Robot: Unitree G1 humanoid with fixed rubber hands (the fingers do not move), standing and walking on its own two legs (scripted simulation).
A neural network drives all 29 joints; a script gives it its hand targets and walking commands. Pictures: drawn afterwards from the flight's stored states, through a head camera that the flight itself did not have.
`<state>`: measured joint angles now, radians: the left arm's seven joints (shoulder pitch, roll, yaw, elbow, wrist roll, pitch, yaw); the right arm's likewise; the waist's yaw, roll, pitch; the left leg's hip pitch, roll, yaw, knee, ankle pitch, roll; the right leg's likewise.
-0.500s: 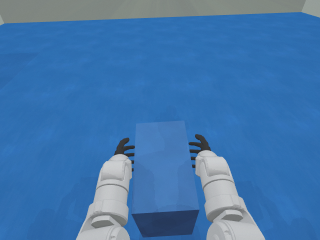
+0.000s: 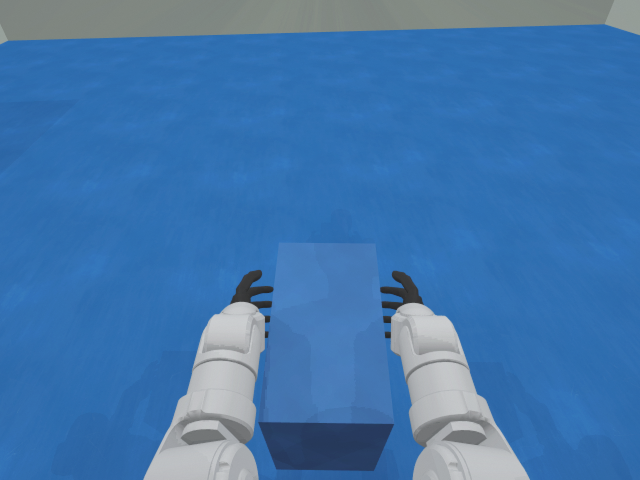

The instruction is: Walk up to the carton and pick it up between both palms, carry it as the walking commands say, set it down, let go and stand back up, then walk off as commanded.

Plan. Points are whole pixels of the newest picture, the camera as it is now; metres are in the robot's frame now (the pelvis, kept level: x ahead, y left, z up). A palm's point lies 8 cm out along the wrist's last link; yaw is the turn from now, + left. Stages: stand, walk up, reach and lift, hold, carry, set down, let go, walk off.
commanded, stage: reach and lift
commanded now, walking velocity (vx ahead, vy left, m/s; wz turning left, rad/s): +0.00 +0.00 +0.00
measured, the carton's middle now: (326, 355) +0.31 +0.01 -0.02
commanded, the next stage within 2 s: hold in 0.44 s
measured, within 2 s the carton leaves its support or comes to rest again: neither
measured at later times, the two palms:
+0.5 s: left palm (240, 321) +0.31 +0.12 +0.07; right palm (415, 325) +0.31 -0.11 +0.06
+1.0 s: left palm (241, 333) +0.30 +0.12 +0.06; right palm (420, 333) +0.29 -0.12 +0.06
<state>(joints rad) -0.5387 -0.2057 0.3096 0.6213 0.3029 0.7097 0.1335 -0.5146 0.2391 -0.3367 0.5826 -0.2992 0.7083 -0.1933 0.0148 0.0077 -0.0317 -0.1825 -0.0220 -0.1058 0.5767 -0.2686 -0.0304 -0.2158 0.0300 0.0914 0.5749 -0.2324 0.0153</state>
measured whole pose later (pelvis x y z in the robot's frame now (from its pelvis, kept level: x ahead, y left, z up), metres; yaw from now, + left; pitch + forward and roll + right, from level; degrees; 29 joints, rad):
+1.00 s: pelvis +0.00 +0.00 +0.00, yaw +0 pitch -10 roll +0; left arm -0.39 -0.19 0.20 0.47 0.27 0.78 0.08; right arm -0.39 0.19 -0.21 0.46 -0.25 0.79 -0.10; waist -0.01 0.00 -0.02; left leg -0.10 -0.02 -0.11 0.55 -0.27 -0.02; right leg -0.13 0.03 0.09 0.54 -0.23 0.02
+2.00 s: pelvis +0.06 +0.04 +0.00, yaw -1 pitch +3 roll +1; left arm -0.32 -0.17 0.07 -0.05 0.06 1.24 0.30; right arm -0.35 0.18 -0.03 -0.02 -0.04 1.26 -0.32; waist -0.01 -0.01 -0.26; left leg -0.27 -0.02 0.08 0.53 -0.31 0.02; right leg -0.33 -0.08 -0.01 0.60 -0.34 0.03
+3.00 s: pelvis +0.62 +0.06 +0.01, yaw -6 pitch +4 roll +0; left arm -0.23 -0.15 -0.01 -0.23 0.05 1.15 0.27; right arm -0.23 0.15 0.00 -0.25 0.02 1.16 -0.27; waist -0.06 0.01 -0.06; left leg -0.18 -0.02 0.27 0.38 -0.29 0.10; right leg -0.60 -0.08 -0.09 0.71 -0.25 0.03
